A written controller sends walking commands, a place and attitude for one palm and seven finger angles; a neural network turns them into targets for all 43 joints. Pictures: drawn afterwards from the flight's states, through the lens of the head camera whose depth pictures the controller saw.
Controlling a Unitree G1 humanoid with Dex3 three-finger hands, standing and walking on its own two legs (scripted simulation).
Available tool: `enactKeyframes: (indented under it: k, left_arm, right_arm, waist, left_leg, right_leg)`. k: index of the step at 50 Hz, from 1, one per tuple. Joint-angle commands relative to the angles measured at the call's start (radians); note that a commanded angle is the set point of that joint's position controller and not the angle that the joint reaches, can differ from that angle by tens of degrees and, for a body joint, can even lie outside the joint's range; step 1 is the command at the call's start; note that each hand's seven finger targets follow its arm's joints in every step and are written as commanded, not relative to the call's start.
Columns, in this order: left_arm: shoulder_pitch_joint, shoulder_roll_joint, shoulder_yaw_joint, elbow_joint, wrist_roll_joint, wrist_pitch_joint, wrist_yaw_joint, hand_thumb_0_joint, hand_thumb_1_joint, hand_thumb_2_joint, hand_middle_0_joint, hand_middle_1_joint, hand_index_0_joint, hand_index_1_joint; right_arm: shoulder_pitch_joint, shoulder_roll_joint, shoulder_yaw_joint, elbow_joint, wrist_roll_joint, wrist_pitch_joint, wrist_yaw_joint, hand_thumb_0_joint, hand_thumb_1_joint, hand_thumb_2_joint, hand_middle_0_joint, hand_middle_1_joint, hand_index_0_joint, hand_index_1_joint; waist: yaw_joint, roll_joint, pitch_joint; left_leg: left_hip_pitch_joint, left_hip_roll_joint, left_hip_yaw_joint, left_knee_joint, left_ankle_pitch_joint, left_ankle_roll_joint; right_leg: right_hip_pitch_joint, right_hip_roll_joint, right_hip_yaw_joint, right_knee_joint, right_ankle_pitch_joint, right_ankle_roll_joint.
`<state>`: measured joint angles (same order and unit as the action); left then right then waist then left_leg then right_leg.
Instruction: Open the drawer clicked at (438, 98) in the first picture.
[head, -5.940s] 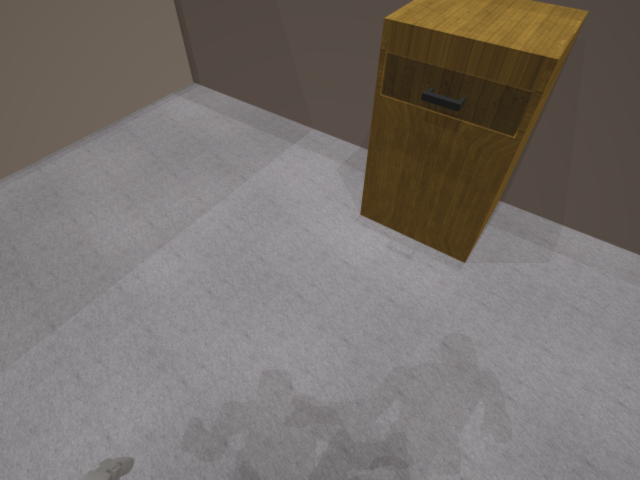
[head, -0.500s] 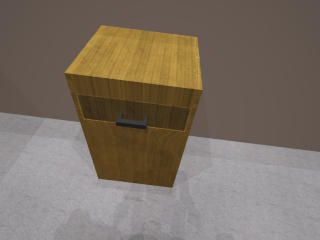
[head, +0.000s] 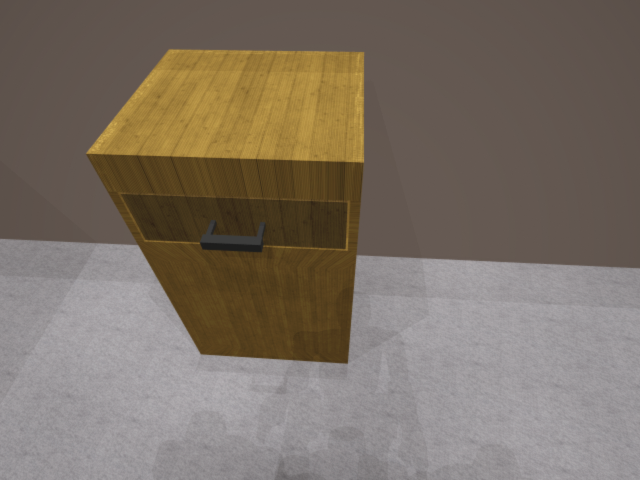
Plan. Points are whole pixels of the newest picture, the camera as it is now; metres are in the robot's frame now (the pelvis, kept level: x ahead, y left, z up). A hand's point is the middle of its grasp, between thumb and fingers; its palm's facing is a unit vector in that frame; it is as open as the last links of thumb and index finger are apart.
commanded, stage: come to a stop and stand still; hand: left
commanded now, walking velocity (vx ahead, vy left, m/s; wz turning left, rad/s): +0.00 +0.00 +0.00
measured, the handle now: (234, 234) +0.58 +0.20 -0.10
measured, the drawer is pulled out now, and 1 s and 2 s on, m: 0.00 0.00 0.00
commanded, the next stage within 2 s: look again from close up in 0.28 s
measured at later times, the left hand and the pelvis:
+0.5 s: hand out of the picture -0.02 +0.16 -0.17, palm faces +0.00 -0.99 -0.17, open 7.3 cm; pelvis +0.00 +0.01 +0.00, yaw -2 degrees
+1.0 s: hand out of the picture +0.00 +0.22 -0.17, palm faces -0.02 -0.98 -0.18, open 7.3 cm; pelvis +0.00 +0.05 +0.00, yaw -3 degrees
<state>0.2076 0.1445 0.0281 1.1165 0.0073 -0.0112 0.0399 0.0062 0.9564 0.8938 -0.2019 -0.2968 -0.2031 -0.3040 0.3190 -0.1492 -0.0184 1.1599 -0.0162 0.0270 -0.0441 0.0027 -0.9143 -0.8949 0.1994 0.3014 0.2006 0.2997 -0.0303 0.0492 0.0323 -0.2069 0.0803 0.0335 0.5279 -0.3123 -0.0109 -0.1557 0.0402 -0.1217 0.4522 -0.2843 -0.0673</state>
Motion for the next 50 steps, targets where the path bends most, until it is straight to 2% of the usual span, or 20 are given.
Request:
enactKeyframes:
  k: [1, 3, 5, 10, 18, 19, 20, 21, 22, 23, 24, 25, 26, 28, 29, 30, 34, 37, 40, 50]
  left_arm:
    - [0.061, 0.078, -0.001, -0.014, -0.011, -0.002, -0.001, 0.0, 0.9, 0.9, -0.2, -0.3, -0.2, -0.3]
    - [0.068, 0.079, -0.001, -0.01, -0.006, 0.006, 0.0, 0.0, 0.9, 0.9, -0.2, -0.3, -0.2, -0.3]
    - [0.081, 0.091, -0.002, -0.004, -0.006, 0.005, -0.003, 0.0, 0.9, 0.9, -0.2, -0.3, -0.2, -0.3]
    - [0.109, 0.099, -0.003, 0.004, -0.005, -0.003, 0.001, 0.0, 0.9, 0.9, -0.2, -0.3, -0.2, -0.3]
    - [0.14, 0.082, -0.009, 0.016, -0.003, -0.008, 0.002, 0.0, 0.9, 0.9, -0.2, -0.3, -0.2, -0.3]
    - [0.253, 0.119, -0.001, 0.037, 0.015, -0.044, 0.045, 0.0, 0.9, 0.9, -0.2, -0.3, -0.2, -0.3]
    - [0.26, 0.147, 0.005, 0.0, 0.02, -0.057, 0.042, 0.0, 0.9, 0.9, -0.2, -0.3, -0.2, -0.3]
    - [0.225, 0.129, 0.0, -0.017, 0.018, -0.057, 0.037, 0.0, 0.9, 0.9, -0.2, -0.3, -0.2, -0.3]
    - [0.211, 0.128, -0.002, -0.022, 0.019, -0.054, 0.032, 0.0, 0.9, 0.9, -0.2, -0.3, -0.2, -0.3]
    - [0.178, 0.125, -0.002, -0.047, 0.017, -0.051, 0.026, 0.0, 0.9, 0.9, -0.2, -0.3, -0.2, -0.3]
    - [0.163, 0.12, -0.004, -0.061, 0.019, -0.047, 0.023, 0.0, 0.9, 0.9, -0.2, -0.3, -0.2, -0.3]
    - [0.153, 0.107, -0.007, -0.063, 0.016, -0.043, 0.022, 0.0, 0.9, 0.9, -0.2, -0.3, -0.2, -0.3]
    - [0.151, 0.088, -0.012, -0.064, 0.011, -0.036, 0.019, 0.0, 0.9, 0.9, -0.2, -0.3, -0.2, -0.3]
    - [0.161, 0.056, -0.018, -0.062, 0.007, -0.021, 0.014, 0.0, 0.9, 0.9, -0.2, -0.3, -0.2, -0.3]
    - [0.172, 0.049, -0.019, -0.061, 0.007, -0.019, 0.011, 0.0, 0.9, 0.9, -0.2, -0.3, -0.2, -0.3]
    - [0.162, 0.061, -0.021, -0.059, 0.007, -0.011, 0.008, 0.0, 0.9, 0.9, -0.2, -0.3, -0.2, -0.3]
    - [0.172, 0.07, -0.024, -0.052, 0.009, -0.002, -0.001, 0.0, 0.9, 0.9, -0.2, -0.3, -0.2, -0.3]
    - [0.168, 0.068, -0.026, -0.055, 0.009, 0.001, -0.006, 0.0, 0.9, 0.9, -0.2, -0.3, -0.2, -0.3]
    - [0.157, 0.072, -0.026, -0.058, 0.01, 0.002, -0.007, 0.0, 0.9, 0.9, -0.2, -0.3, -0.2, -0.3]
    - [0.166, 0.066, -0.024, -0.034, 0.005, -0.005, -0.005, 0.0, 0.9, 0.9, -0.2, -0.3, -0.2, -0.3]
  right_arm:
    - [0.074, -0.037, 0.001, 0.001, 0.0, -0.021, -0.003, 0.0, -0.9, -0.9, 0.2, 0.3, 0.2, 0.3]
    - [0.042, -0.045, -0.001, -0.001, 0.002, -0.018, -0.003, 0.0, -0.9, -0.9, 0.2, 0.3, 0.2, 0.3]
    - [0.029, -0.04, 0.004, -0.006, 0.002, -0.019, -0.003, 0.0, -0.9, -0.9, 0.2, 0.3, 0.2, 0.3]
    - [0.023, -0.052, 0.004, -0.016, 0.004, -0.02, -0.006, 0.0, -0.9, -0.9, 0.2, 0.3, 0.2, 0.3]
    - [0.019, -0.062, 0.009, -0.021, 0.005, -0.025, -0.005, 0.0, -0.9, -0.9, 0.2, 0.3, 0.2, 0.3]
    - [-0.1, -0.092, -0.003, -0.094, 0.013, -0.049, 0.009, 0.0, -0.9, -0.9, 0.2, 0.3, 0.2, 0.3]
    - [-0.024, -0.045, -0.001, -0.133, 0.011, -0.034, 0.01, 0.0, -0.9, -0.9, 0.2, 0.3, 0.2, 0.3]
    - [-0.011, -0.05, -0.006, -0.131, 0.01, -0.034, 0.01, 0.0, -0.9, -0.9, 0.2, 0.3, 0.2, 0.3]
    - [-0.004, -0.024, 0.0, -0.132, 0.018, -0.039, 0.015, 0.0, -0.9, -0.9, 0.2, 0.3, 0.2, 0.3]
    - [0.02, -0.018, 0.003, -0.139, 0.017, -0.037, 0.021, 0.0, -0.9, -0.9, 0.2, 0.3, 0.2, 0.3]
    - [0.036, -0.016, 0.004, -0.141, 0.014, -0.04, 0.022, 0.0, -0.9, -0.9, 0.2, 0.3, 0.2, 0.3]
    - [0.058, -0.026, 0.005, -0.132, 0.011, -0.044, 0.021, 0.0, -0.9, -0.9, 0.2, 0.3, 0.2, 0.3]
    - [0.073, -0.04, 0.005, -0.128, 0.008, -0.048, 0.019, 0.0, -0.9, -0.9, 0.2, 0.3, 0.2, 0.3]
    - [0.076, -0.076, 0.007, -0.127, 0.001, -0.058, 0.015, 0.0, -0.9, -0.9, 0.2, 0.3, 0.2, 0.3]
    - [0.07, -0.086, 0.01, -0.126, -0.004, -0.056, 0.011, 0.0, -0.9, -0.9, 0.2, 0.3, 0.2, 0.3]
    - [0.057, -0.08, 0.015, -0.125, -0.002, -0.056, 0.011, 0.0, -0.9, -0.9, 0.2, 0.3, 0.2, 0.3]
    - [0.052, -0.091, 0.021, -0.131, -0.001, -0.055, 0.01, 0.0, -0.9, -0.9, 0.2, 0.3, 0.2, 0.3]
    - [0.056, -0.102, 0.02, -0.129, -0.001, -0.056, 0.011, 0.0, -0.9, -0.9, 0.2, 0.3, 0.2, 0.3]
    - [0.072, -0.106, 0.023, -0.121, 0.0, -0.061, 0.009, 0.0, -0.9, -0.9, 0.2, 0.3, 0.2, 0.3]
    - [0.093, -0.083, 0.027, -0.079, 0.003, -0.069, 0.005, 0.0, -0.9, -0.9, 0.2, 0.3, 0.2, 0.3]
  waist:
    - [0.012, -0.069, 0.033]
    - [0.022, -0.038, 0.081]
    - [0.026, 0.003, 0.093]
    - [0.022, -0.056, 0.017]
    - [0.023, -0.06, 0.022]
    - [0.083, -0.167, 0.083]
    - [0.025, -0.151, -0.009]
    - [0.013, -0.045, -0.035]
    - [0.009, -0.059, -0.079]
    - [0.003, -0.05, -0.114]
    - [-0.002, -0.118, -0.11]
    - [-0.009, -0.136, -0.095]
    - [-0.009, -0.108, -0.068]
    - [0.013, -0.02, 0.001]
    - [0.023, -0.005, 0.034]
    - [0.028, 0.052, 0.065]
    - [0.041, 0.031, 0.112]
    - [0.043, -0.012, 0.107]
    - [0.043, -0.014, 0.08]
    - [0.039, -0.042, 0.017]
  left_leg:
    - [0.062, 0.037, -0.033, -0.12, 0.233, 0.007]
    - [0.048, 0.043, -0.023, -0.129, 0.193, 0.005]
    - [0.04, 0.043, -0.018, -0.146, 0.207, 0.006]
    - [0.074, 0.038, -0.006, -0.143, 0.21, 0.001]
    - [0.092, 0.043, -0.012, -0.171, 0.219, 0.006]
    - [-0.104, 0.004, 0.067, 0.118, 0.032, -0.023]
    - [-0.132, -0.03, -0.029, 0.198, -0.069, 0.011]
    - [-0.132, -0.023, -0.027, 0.217, -0.06, 0.023]
    - [-0.109, -0.004, -0.018, 0.181, -0.067, 0.018]
    - [-0.059, -0.018, 0.003, 0.12, -0.048, 0.016]
    - [-0.035, -0.036, 0.012, 0.052, -0.02, 0.012]
    - [0.011, -0.033, 0.006, -0.021, 0.036, 0.013]
    - [0.037, -0.016, -0.015, -0.07, 0.084, 0.02]
    - [-0.003, 0.06, -0.079, -0.099, 0.205, 0.055]
    - [-0.035, 0.065, -0.083, -0.101, 0.208, 0.063]
    - [-0.072, 0.058, -0.102, -0.141, 0.176, 0.066]
    - [-0.124, 0.05, -0.122, -0.208, 0.035, 0.076]
    - [-0.127, 0.049, -0.133, -0.241, -0.034, 0.082]
    - [-0.105, 0.052, -0.142, -0.25, 0.0, 0.088]
    - [-0.011, 0.032, -0.095, -0.181, 0.239, 0.086]
  right_leg:
    - [-0.05, -0.178, 0.16, -0.137, 0.273, 0.006]
    - [-0.079, -0.159, 0.163, -0.169, 0.174, 0.029]
    - [-0.056, -0.157, 0.166, -0.171, 0.193, 0.036]
    - [0.01, -0.165, 0.167, -0.168, 0.311, 0.05]
    - [0.001, -0.157, 0.16, -0.172, 0.281, 0.038]
    - [0.026, -0.247, 0.277, -0.137, 0.94, 0.166]
    - [0.106, -0.296, 0.286, -0.085, 1.085, 0.156]
    - [0.111, -0.287, 0.236, -0.068, 1.043, 0.087]
    - [0.097, -0.268, 0.208, -0.078, 0.832, -0.013]
    - [0.089, -0.245, 0.182, -0.073, 0.67, -0.046]
    - [0.069, -0.226, 0.174, -0.066, 0.565, -0.051]
    - [0.021, -0.213, 0.174, -0.053, 0.442, -0.043]
    - [-0.026, -0.184, 0.168, -0.04, 0.309, -0.023]
    - [-0.081, -0.125, 0.144, -0.029, 0.113, 0.01]
    - [-0.079, -0.111, 0.144, -0.028, 0.095, 0.01]
    - [-0.068, -0.109, 0.13, -0.019, 0.056, 0.013]
    - [-0.059, -0.1, 0.123, -0.016, 0.011, 0.021]
    - [-0.057, -0.104, 0.121, -0.01, 0.014, 0.024]
    - [-0.049, -0.105, 0.114, 0.003, 0.029, 0.028]
    - [-0.025, -0.131, 0.126, -0.003, 0.126, 0.032]
